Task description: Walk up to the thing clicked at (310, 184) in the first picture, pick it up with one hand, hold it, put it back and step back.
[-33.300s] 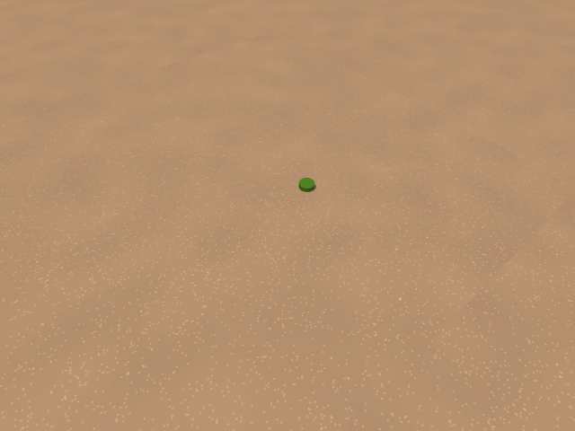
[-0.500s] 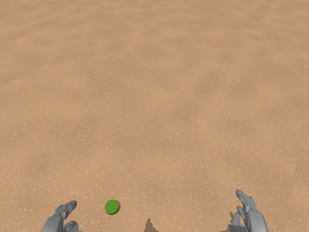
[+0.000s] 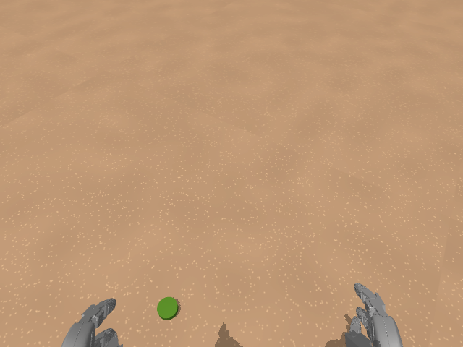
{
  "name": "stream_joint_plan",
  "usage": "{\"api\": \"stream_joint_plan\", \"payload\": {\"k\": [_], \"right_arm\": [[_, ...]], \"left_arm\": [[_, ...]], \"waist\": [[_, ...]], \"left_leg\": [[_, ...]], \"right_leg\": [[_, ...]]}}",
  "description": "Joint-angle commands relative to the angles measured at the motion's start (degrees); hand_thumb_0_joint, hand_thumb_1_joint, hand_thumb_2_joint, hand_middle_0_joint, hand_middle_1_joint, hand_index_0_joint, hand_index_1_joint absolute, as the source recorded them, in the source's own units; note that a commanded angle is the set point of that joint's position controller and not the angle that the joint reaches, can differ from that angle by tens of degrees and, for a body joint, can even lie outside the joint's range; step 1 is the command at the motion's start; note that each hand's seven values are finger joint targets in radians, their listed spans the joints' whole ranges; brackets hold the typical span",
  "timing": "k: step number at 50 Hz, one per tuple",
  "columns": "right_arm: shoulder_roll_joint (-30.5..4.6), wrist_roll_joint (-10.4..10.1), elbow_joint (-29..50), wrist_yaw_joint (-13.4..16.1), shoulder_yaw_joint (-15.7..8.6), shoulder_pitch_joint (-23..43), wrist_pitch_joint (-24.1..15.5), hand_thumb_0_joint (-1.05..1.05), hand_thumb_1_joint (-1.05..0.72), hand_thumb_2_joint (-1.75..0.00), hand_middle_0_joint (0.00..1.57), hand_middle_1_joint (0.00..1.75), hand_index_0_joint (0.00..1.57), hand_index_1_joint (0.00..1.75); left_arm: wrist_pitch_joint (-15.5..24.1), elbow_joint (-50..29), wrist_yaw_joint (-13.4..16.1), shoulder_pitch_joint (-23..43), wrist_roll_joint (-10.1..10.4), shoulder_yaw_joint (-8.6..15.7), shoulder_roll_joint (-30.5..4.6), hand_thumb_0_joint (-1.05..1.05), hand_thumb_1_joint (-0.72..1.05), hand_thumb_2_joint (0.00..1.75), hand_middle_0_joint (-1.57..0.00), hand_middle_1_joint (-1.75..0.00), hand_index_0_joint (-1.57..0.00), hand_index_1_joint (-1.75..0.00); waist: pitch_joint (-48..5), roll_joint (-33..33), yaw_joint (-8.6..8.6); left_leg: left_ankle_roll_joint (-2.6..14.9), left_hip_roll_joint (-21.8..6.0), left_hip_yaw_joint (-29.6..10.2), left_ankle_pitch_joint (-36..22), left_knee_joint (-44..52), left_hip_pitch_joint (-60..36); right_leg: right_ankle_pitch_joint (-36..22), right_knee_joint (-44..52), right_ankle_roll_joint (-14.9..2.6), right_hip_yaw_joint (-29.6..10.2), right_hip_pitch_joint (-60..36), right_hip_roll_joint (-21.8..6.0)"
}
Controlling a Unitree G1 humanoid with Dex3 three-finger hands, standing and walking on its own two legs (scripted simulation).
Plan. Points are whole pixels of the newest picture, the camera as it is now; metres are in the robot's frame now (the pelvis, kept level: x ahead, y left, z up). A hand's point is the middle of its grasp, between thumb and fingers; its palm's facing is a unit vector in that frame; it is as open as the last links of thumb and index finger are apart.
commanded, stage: home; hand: left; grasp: from above
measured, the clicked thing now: (167, 308) +0.42 +0.23 -0.70
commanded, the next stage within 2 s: stand in 0.56 s
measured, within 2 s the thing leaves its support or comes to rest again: neither
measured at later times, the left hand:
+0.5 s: hand (120, 346) +0.17 +0.18 -0.05, palm faces +0.04 -0.98 -0.21, open 7.4 cm
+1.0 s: hand out of the picture +0.09 +0.24 -0.11, palm faces +0.03 -0.94 -0.34, open 7.4 cm
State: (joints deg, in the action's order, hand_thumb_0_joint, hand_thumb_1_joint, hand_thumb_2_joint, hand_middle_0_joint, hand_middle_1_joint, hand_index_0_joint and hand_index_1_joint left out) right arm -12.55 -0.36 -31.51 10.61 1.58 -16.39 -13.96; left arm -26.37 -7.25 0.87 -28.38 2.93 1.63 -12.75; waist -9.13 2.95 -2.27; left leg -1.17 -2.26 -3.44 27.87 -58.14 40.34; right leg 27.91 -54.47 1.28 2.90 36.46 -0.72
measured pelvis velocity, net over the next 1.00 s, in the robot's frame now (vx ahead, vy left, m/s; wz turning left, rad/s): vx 0.00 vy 0.01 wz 0.01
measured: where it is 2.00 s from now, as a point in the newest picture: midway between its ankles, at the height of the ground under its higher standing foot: outside the picture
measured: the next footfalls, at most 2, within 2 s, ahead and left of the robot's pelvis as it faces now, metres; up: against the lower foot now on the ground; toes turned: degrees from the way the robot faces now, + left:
none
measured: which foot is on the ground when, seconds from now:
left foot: down 0.00-1.00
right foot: down 0.00-1.00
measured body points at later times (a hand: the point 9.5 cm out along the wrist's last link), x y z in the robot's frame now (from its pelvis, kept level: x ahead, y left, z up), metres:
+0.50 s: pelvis +0.01 +0.00 +0.00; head +0.03 +0.00 +0.45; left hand +0.17 +0.23 -0.03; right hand +0.17 -0.25 -0.07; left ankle +0.01 +0.13 -0.68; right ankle -0.01 -0.14 -0.68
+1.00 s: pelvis +0.00 +0.01 +0.04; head +0.02 +0.01 +0.49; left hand +0.09 +0.29 -0.08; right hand +0.10 -0.27 -0.08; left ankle +0.01 +0.13 -0.68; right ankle -0.01 -0.14 -0.68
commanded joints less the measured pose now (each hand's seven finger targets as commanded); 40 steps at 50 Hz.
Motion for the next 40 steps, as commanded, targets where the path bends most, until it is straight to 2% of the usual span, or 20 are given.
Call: {"api": "stream_joint_plan", "payload": {"k": [1, 2, 4, 5, 10, 11, 15, 16, 19, 21, 24, 26, 28, 31, 32, 33, 34, 35, 37, 40], "right_arm": [[-7.1, -0.1, 9.4, 0.7, -2.9, 4.2, -3.3, 0.0, -0.9, -0.9, 0.2, 0.3, 0.2, 0.3], [-7.7, 0.0, 8.9, 0.8, -3.3, 3.6, -3.2, 0.0, -0.9, -0.9, 0.2, 0.3, 0.2, 0.3], [-6.9, 0.0, 9.4, 0.6, -2.8, 4.0, -3.2, 0.0, -0.9, -0.9, 0.2, 0.3, 0.2, 0.3], [-7.5, 0.0, 8.9, 0.7, -3.3, 3.6, -3.1, 0.0, -0.9, -0.9, 0.2, 0.3, 0.2, 0.3], [-7.3, 0.0, 9.2, 0.6, -3.2, 3.5, -2.7, 0.0, -0.9, -0.9, 0.2, 0.3, 0.2, 0.3], [-7.3, -0.1, 9.3, 0.5, -3.0, 3.6, -2.6, 0.0, -0.9, -0.9, 0.2, 0.3, 0.2, 0.3], [-7.6, 0.0, 9.3, 0.5, -3.4, 3.6, -2.5, 0.0, -0.9, -0.9, 0.2, 0.3, 0.2, 0.3], [-7.5, 0.0, 9.5, 0.5, -3.4, 3.5, -2.5, 0.0, -0.9, -0.9, 0.2, 0.3, 0.2, 0.3], [-7.1, 0.0, 9.6, 0.4, -3.1, 3.6, -2.2, 0.0, -0.9, -0.9, 0.2, 0.3, 0.2, 0.3], [-7.6, -0.1, 9.4, 0.4, -3.4, 3.6, -2.1, 0.0, -0.9, -0.9, 0.2, 0.3, 0.2, 0.3], [-7.3, -0.2, 10.3, 0.3, -3.1, 4.0, -2.1, 0.0, -0.9, -0.9, 0.2, 0.3, 0.2, 0.3], [-7.5, -0.2, 10.0, 0.3, -3.3, 3.6, -2.1, 0.0, -0.9, -0.9, 0.2, 0.3, 0.2, 0.3], [-7.6, -0.1, 9.8, 0.3, -3.4, 3.9, -2.0, 0.0, -0.9, -0.9, 0.2, 0.3, 0.2, 0.3], [-7.4, -0.2, 10.3, 0.3, -3.4, 3.6, -1.9, 0.0, -0.9, -0.9, 0.2, 0.3, 0.2, 0.3], [-7.6, -0.2, 10.1, 0.3, -3.5, 3.6, -1.9, 0.0, -0.9, -0.9, 0.2, 0.3, 0.2, 0.3], [-13.5, 6.6, -4.2, -3.1, -5.1, 7.2, 4.1, 0.0, -0.9, -0.9, 0.2, 0.3, 0.2, 0.3], [-13.6, 6.7, -4.8, -4.7, -6.0, 7.7, 6.2, 0.0, -0.9, -0.9, 0.2, 0.3, 0.2, 0.3], [-13.9, 7.0, -3.1, -5.7, -6.2, 7.4, 7.2, 0.0, -0.9, -0.9, 0.2, 0.3, 0.2, 0.3], [-12.8, 4.9, -6.4, -7.6, -6.1, 6.7, 7.9, 0.0, -0.9, -0.9, 0.2, 0.3, 0.2, 0.3], [-11.8, 3.0, -9.2, -9.3, -6.6, 8.1, 8.9, 0.0, -0.9, -0.9, 0.2, 0.3, 0.2, 0.3]], "left_arm": [[2.9, -11.4, 0.5, 1.0, -0.1, 3.4, -6.0, 0.0, 0.9, 0.9, -0.2, -0.3, -0.2, -0.3], [2.7, -10.8, 0.6, 0.4, -0.4, 4.7, -7.5, 0.0, 0.9, 0.9, -0.2, -0.3, -0.2, -0.3], [3.0, -11.8, 0.4, 1.9, -0.3, 2.5, -5.4, 0.0, 0.9, 0.9, -0.2, -0.3, -0.2, -0.3], [2.8, -10.6, 0.6, 0.6, -0.3, 4.0, -6.4, 0.0, 0.9, 0.9, -0.2, -0.3, -0.2, -0.3], [3.1, -11.1, 0.8, 0.4, -0.2, 4.0, -6.9, 0.0, 0.9, 0.9, -0.2, -0.3, -0.2, -0.3], [3.0, -10.6, 0.5, 0.9, -0.1, 2.7, -5.9, 0.0, 0.9, 0.9, -0.2, -0.3, -0.2, -0.3], [3.1, -11.3, 0.8, 0.5, -0.1, 4.2, -6.9, 0.0, 0.9, 0.9, -0.2, -0.3, -0.2, -0.3], [3.0, -10.9, 0.6, -0.3, -0.1, 3.3, -6.3, 0.0, 0.9, 0.9, -0.2, -0.3, -0.2, -0.3], [3.1, -11.0, 0.6, 0.5, 0.0, 3.1, -5.8, 0.0, 0.9, 0.9, -0.2, -0.3, -0.2, -0.3], [3.0, -10.5, 0.7, 0.5, 0.1, 4.3, -6.7, 0.0, 0.9, 0.9, -0.2, -0.3, -0.2, -0.3], [3.1, -11.5, 0.6, 0.8, 0.0, 3.0, -5.9, 0.0, 0.9, 0.9, -0.2, -0.3, -0.2, -0.3], [3.0, -11.5, 0.7, 0.9, 0.0, 4.0, -6.6, 0.0, 0.9, 0.9, -0.2, -0.3, -0.2, -0.3], [3.0, -10.8, 0.8, 0.7, -0.2, 3.5, -6.3, 0.0, 0.9, 0.9, -0.2, -0.3, -0.2, -0.3], [3.0, -10.9, 0.9, -0.8, 0.0, 4.1, -6.6, 0.0, 0.9, 0.9, -0.2, -0.3, -0.2, -0.3], [3.2, -11.8, 0.7, 0.5, 0.0, 3.1, -6.3, 0.0, 0.9, 0.9, -0.2, -0.3, -0.2, -0.3], [15.1, 8.3, 3.0, 17.5, -6.8, 3.4, -10.9, 0.0, 0.9, 0.9, -0.2, -0.3, -0.2, -0.3], [18.9, 18.5, 2.6, 12.7, -7.0, 4.6, -11.8, 0.0, 0.9, 0.9, -0.2, -0.3, -0.2, -0.3], [20.8, 20.7, 2.3, 11.8, -6.8, 4.3, -12.2, 0.0, 0.9, 0.9, -0.2, -0.3, -0.2, -0.3], [23.2, 26.0, 1.9, 13.1, -7.0, 3.5, -12.8, 0.0, 0.9, 0.9, -0.2, -0.3, -0.2, -0.3], [23.8, 33.6, 1.8, 15.8, -5.8, 3.8, -12.2, 0.0, 0.9, 0.9, -0.2, -0.3, -0.2, -0.3]], "waist": [[-4.7, -1.2, 0.3], [-5.2, -0.6, 0.2], [-5.0, 0.7, -0.06], [-5.1, -0.1, 0.06], [-5.3, -0.5, 0.3], [-4.2, 0.0, -0.27], [-5.9, -0.1, 0.28], [-6.2, -0.2, -0.26], [-5.7, -0.3, -0.36], [-5.0, -1.1, 0.05], [-5.5, -0.7, 0.04], [-5.1, -0.4, -0.25], [-3.9, -0.3, -0.22], [-6.0, -0.7, 0.11], [-5.8, 0.0, -0.42], [8.3, -4.3, 4.58], [3.1, -7.5, 4.25], [2.9, -7.4, 3.14], [-0.4, -3.7, 3.34], [1.1, -5.9, 4.03]], "left_leg": [[1.86, 2.1, 1.9, -13.5, 8.5, -6.3], [1.86, 2.0, 1.5, -12.9, 9.0, -6.8], [1.61, 1.8, 1.4, -13.6, 9.2, -7.0], [1.59, 1.7, 1.0, -13.4, 9.5, -7.2], [1.73, 2.0, 1.7, -15.7, 8.3, -7.0], [1.71, 1.9, 1.7, -14.9, 8.6, -6.9], [1.6, 1.8, 1.2, -15.7, 8.7, -7.4], [1.56, 1.8, 1.1, -17.2, 8.5, -7.9], [1.63, 1.7, 1.2, -17.1, 8.3, -7.8], [1.74, 1.7, 0.9, -14.7, 8.8, -6.9], [1.75, 1.9, 1.5, -14.8, 8.7, -7.0], [1.72, 1.8, 1.5, -13.9, 8.7, -6.9], [1.66, 1.7, 1.2, -12.7, 9.2, -6.5], [1.65, 1.8, 1.3, -14.7, 8.7, -7.1], [1.6, 1.7, 1.2, -14.7, 8.7, -7.5], [4.3, 0.3, -0.4, -24.0, 13.5, -5.6], [5.09, 0.6, 1.0, -25.0, 13.0, -10.4], [5.1, 0.9, 0.1, -22.9, 13.3, -12.4], [4.68, 0.9, 0.3, -25.4, 14.7, -17.2], [4.31, 1.3, 0.4, -21.5, 16.8, -19.2]], "right_leg": [[-13.1, 9.3, -0.83, 1.0, -2.5, 1.5], [-12.4, 8.9, -0.95, 0.9, -2.3, 1.6], [-12.9, 8.5, -1.08, 1.3, -2.1, 1.7], [-12.4, 8.3, -1.12, 1.4, -2.0, 1.9], [-15.2, 8.4, -0.97, 0.9, -2.9, 1.5], [-14.5, 8.6, -0.95, 1.0, -2.0, 1.6], [-14.7, 8.1, -1.14, 1.2, -3.0, 1.7], [-16.1, 7.8, -1.08, 1.2, -3.1, 1.8], [-16.2, 8.0, -0.93, 1.3, -2.7, 1.8], [-13.9, 8.2, -1.0, 1.3, -2.5, 1.8], [-14.3, 8.6, -0.96, 1.1, -2.7, 1.7], [-13.5, 8.5, -1.0, 1.1, -2.1, 1.7], [-12.2, 8.4, -1.11, 1.3, -1.7, 1.8], [-13.9, 8.0, -1.12, 1.2, -2.6, 1.8], [-13.8, 8.0, -1.12, 1.2, -2.0, 1.9], [-13.3, 11.2, -2.85, -2.4, -13.9, -3.1], [-14.2, 12.3, -5.23, -6.0, -14.8, -3.8], [-13.8, 14.3, -6.21, -7.8, -12.0, -3.7], [-22.0, 12.6, -5.41, -7.9, -17.7, -5.0], [-16.7, 17.0, -3.99, -7.0, -17.5, -5.3]]}}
